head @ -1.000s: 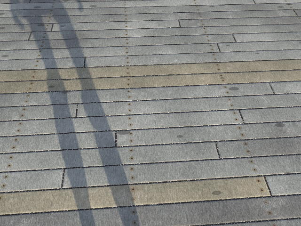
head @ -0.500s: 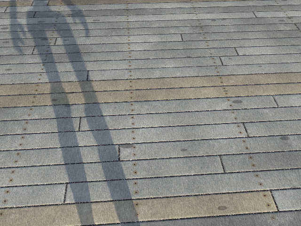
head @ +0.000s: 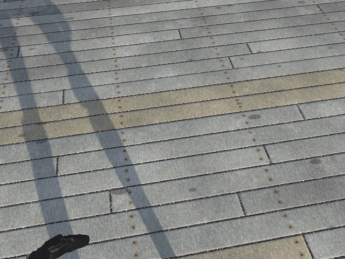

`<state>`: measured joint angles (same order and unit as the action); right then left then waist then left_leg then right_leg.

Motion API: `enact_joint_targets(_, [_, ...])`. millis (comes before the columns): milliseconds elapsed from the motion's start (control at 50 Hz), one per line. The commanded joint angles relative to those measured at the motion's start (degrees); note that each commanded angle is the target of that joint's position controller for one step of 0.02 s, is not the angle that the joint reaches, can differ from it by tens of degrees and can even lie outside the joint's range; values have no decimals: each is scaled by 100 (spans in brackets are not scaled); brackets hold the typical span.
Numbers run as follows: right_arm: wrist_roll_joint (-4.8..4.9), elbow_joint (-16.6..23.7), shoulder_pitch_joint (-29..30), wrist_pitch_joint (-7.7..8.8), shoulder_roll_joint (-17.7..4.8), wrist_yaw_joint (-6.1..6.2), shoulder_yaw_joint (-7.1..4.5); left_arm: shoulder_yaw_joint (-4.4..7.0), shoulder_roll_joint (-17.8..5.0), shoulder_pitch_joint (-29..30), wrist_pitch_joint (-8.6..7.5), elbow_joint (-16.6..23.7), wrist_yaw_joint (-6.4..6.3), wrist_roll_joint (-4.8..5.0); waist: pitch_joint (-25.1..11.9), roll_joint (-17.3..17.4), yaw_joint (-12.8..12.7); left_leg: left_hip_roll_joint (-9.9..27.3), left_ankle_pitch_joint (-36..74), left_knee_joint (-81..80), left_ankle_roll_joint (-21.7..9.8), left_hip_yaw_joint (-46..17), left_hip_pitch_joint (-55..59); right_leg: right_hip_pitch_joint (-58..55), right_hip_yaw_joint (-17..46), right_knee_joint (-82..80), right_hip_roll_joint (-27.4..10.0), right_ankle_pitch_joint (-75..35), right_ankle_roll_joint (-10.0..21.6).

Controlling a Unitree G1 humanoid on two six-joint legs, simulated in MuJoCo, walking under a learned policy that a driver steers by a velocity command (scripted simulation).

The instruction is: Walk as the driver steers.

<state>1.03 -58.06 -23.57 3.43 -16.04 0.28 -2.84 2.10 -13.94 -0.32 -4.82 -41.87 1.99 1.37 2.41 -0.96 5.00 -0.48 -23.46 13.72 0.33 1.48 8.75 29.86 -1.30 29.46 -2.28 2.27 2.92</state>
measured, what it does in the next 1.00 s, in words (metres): walks ahead, turning left: right foot, then left foot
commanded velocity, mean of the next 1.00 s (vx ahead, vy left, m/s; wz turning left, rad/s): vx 0.49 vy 0.00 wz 0.32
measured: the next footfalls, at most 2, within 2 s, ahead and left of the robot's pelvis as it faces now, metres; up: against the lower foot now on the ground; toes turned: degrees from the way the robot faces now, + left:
right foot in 0.02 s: +0.19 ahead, -0.12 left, +0.00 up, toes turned -2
left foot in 0.58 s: +0.48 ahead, +0.13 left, +0.00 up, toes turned +11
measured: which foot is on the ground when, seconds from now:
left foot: down 0.00-0.04, up 0.06-0.56, down 0.58-1.00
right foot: up 0.00-0.00, down 0.02-0.60, up 0.62-1.00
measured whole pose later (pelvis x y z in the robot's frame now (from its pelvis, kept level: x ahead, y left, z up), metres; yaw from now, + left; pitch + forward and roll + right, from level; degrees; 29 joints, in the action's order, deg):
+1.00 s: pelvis +0.56 +0.06 +0.02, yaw +22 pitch +2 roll +0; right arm 1.4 -44.7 -20.1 2.6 -16.5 0.9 -4.1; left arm 2.3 -16.3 -1.0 -6.4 -41.7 0.9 0.1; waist 1.4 -2.4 4.7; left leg -6.3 -17.9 21.4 -3.9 -9.9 -5.0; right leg 33.0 5.4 28.5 -1.7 -2.9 -2.5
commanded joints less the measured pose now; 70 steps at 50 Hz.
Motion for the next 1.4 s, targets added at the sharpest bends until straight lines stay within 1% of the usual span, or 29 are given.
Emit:
enact_joint_targets(20, [-101, 412, 307, -31, -804, 39, -98, 510, -1286, -2185, -14, -283, -93, -15, -1327, 336, -1469, 963, 4262, 2978, -554, -101, -1677, -3390, 388, 182, -254, 392, 559])
enact_joint_targets(40, [-85, 518, -452, 65, 40, -11, 136, 619, -1859, -2691, -2, -452, -82, -141, -2213, -1282, -1079, -119, 979, 5301, -167, 1, -3873, -5296, 3288, -445, -1755, 2021, 1478])
enact_joint_targets(60, [32, 444, -220, 216, -356, -55, 68, 458, -1316, -2601, -20, -423, -55, -101, -2341, -1244, -1192, -199, -817, 6147, -241, -851, -4539, -5185, 4627, -1431, -1977, 2809, 1529])
enact_joint_targets(80, [203, 652, 301, 309, -807, -91, -62, 356, -1064, -2023, -49, -366, -50, -81, -1303, -988, -1083, 142, -505, 6430, -364, -814, -5090, -4413, 3830, -1541, -1845, 2859, 1247])
enact_joint_targets(120, [114, 777, 801, 348, -762, -49, -72, 260, -790, -1222, -88, -251, -26, -142, -452, -238, -728, 687, 416, 5823, -407, -591, -4759, -2815, 2444, -1799, -1403, 1661, 1028])
enact_joint_targets(160, [22, 686, 547, 199, -584, -26, -87, 217, -659, -956, -154, -267, -3, -194, -346, -366, -410, 931, 791, 5385, -345, -651, -4100, -2042, 1824, -2110, -1128, 1013, 986])
enact_joint_targets(240, [-53, 859, 968, 28, -460, 23, -74, 252, -843, -1234, -222, -507, -60, -160, -8, -198, -387, 1019, 1449, 4459, -96, -555, -4514, -1794, 1163, -2464, -1003, 409, 1105])
enact_joint_targets(360, [-9, 1151, 1915, 91, -299, -97, -21, 275, -1024, -1646, -171, -761, -210, -161, 173, -147, -754, 749, 3077, 2659, -47, -347, -4600, -2233, 155, -2606, -895, 100, 804])
enact_joint_targets(480, [29, 1636, 2637, 115, -281, -309, 23, 315, -1071, -1991, 12, -1011, -244, -103, 350, -94, -968, 561, 2498, 1923, -316, -245, -5030, -3584, -258, -2129, -1310, -528, 651])
enact_joint_targets(540, [17, 1748, 2293, 101, -506, -394, -82, 377, -1283, -1798, 141, -930, -300, -85, -30, -340, -660, 155, 1602, 1903, -586, 236, -4256, -3874, -513, -1097, -1348, -3024, 458])
enact_joint_targets(580, [41, 1387, 694, 67, -1036, -329, -402, 339, -1246, -1716, 243, -796, -382, -121, -987, -211, 140, -249, 1753, 1660, -934, 287, -1943, -3077, -873, 1146, -983, -3822, 128])
enact_joint_targets(600, [10, 1295, -137, 12, -1711, -218, -617, 191, -862, -2039, 141, -546, -360, -221, -1753, 797, 205, 1091, 1509, 1682, -1712, -1969, 344, -866, -959, 3345, -454, -1688, -233])
enact_joint_targets(620, [73, 1379, -40, 33, -1692, -227, -557, 10, -411, -2130, -96, -440, -263, -241, -2392, 1475, -70, 2057, 699, 591, -2500, -4828, 1504, 891, 16, 4795, 651, 2953, -432])
enact_joint_targets(640, [14, 1400, -32, 55, -1231, -222, -416, 146, -955, -1559, -300, -339, -168, -12, -2096, 1011, 201, 1905, 514, 349, -2185, -4412, 1418, 1542, 778, 5122, 262, 2826, -244])
enact_joint_targets(660, [-12, 1444, 232, 79, -1002, -202, -363, 147, -1025, -1179, -403, -200, -137, 108, -1403, 699, 139, 1694, 863, 344, -1946, -3532, 706, 1715, 670, 4870, -3, 2350, -113])
enact_joint_targets(680, [-19, 1535, 619, 92, -876, -202, -319, 152, -985, -1059, -434, -188, -172, 12, -912, 156, -111, 1447, 1418, 264, -1788, -2910, -213, 1475, 618, 4301, -236, 1956, -110])
enact_joint_targets(720, [-103, 1739, 1089, 96, -665, -175, -238, 231, -1021, -1129, -314, -188, -215, -162, -567, 242, -489, 1148, 2236, -12, -1705, -2376, -1373, 711, 635, 3614, -462, 1595, -217])
enact_joint_targets(780, [-52, 1781, 1039, 111, -862, -87, -300, 209, -811, -1130, -148, -94, -237, -233, -392, 314, -611, 968, 2847, -239, -1773, -1919, -2030, 526, 481, 2839, -413, 1220, -507])
enact_joint_targets(880, [21, 1701, 615, 43, -989, 56, -353, 115, -568, -59, -169, 263, -204, -197, -201, 480, -222, 497, 2340, -146, -1334, -1456, -2394, 98, 363, 620, 5, -638, -670])
enact_joint_targets(960, [62, 1592, 266, -28, -945, 85, -353, 157, -746, 361, -239, 471, -119, -102, -187, 592, -90, 703, 1876, 237, -1196, -1984, -1955, -143, 546, -92, 171, -772, -572])
enact_joint_targets(1040, [20, 1667, 399, -112, -885, 119, -354, 290, -1027, -261, -342, 355, -89, -99, -365, 823, -511, 801, 2279, 1105, -996, -2486, -1522, -941, 520, -470, 201, 39, -231])
enact_joint_targets(1060, [-6, 1734, 440, -108, -680, 94, -277, 375, -1200, -863, -371, 237, -123, -164, -836, 707, -808, 486, 2462, 1897, -829, -2284, -1742, -1982, 626, -509, -25, 40, -10])
enact_joint_targets(1080, [-110, 1862, 369, -95, -360, 74, -151, 455, -1524, -1740, -362, 169, -175, -230, -1691, 39, -1119, 70, 1485, 3500, -612, -1759, -2507, -3505, 1571, -367, -1006, 343, 320])
enact_joint_targets(1100, [97, 2012, -471, -37, -94, 61, -71, 547, -1852, -2096, -263, -42, -140, -238, -2212, -1996, -689, -627, -1137, 5260, -269, -1126, -4644, -5158, 4253, -891, -2178, 1626, 1207])
enact_joint_targets(1120, [149, 1853, -380, -41, -734, 83, -171, 421, -1270, -1927, -237, 93, -113, -113, -1770, -1244, -825, -108, -954, 5963, -216, -1308, -5283, -4867, 4503, -1152, -2177, 2761, 1038])
enact_joint_targets(1160, [58, 2006, 551, -101, -956, 87, -264, 296, -901, -1401, -172, 181, -142, -172, -648, -255, -875, 282, 29, 5974, -143, -999, -5197, -3430, 2828, -1357, -1697, 1816, 688])
enact_joint_targets(1200, [29, 2099, 713, -134, -780, 40, -294, 240, -740, -1110, -166, 119, -160, -251, -207, -393, -644, 551, 407, 5572, -105, -968, -4782, -2531, 1849, -1582, -1348, 427, 650])
enact_joint_targets(1280, [-27, 2263, 759, -237, -347, 68, -206, 303, -924, -1063, -212, -100, -137, -200, -247, -439, -443, 433, 451, 4599, 109, -659, -4506, -2208, 731, -1536, -1216, -2745, 913])
enact_joint_targets(1400, [-74, 2432, 1470, -184, -224, -101, -99, 332, -1132, -1147, 6, -362, -216, -56, -586, -423, -674, 254, 2124, 2473, 43, -242, -3510, -2342, -57, -1433, -991, -2744, 763])
Keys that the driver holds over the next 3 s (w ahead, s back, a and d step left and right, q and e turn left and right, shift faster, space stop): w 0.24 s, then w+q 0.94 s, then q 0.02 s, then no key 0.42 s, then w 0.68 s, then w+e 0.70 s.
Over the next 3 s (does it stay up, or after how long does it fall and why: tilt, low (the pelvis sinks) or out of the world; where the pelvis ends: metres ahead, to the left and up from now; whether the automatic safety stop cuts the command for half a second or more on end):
stays up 1.29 0.47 0.01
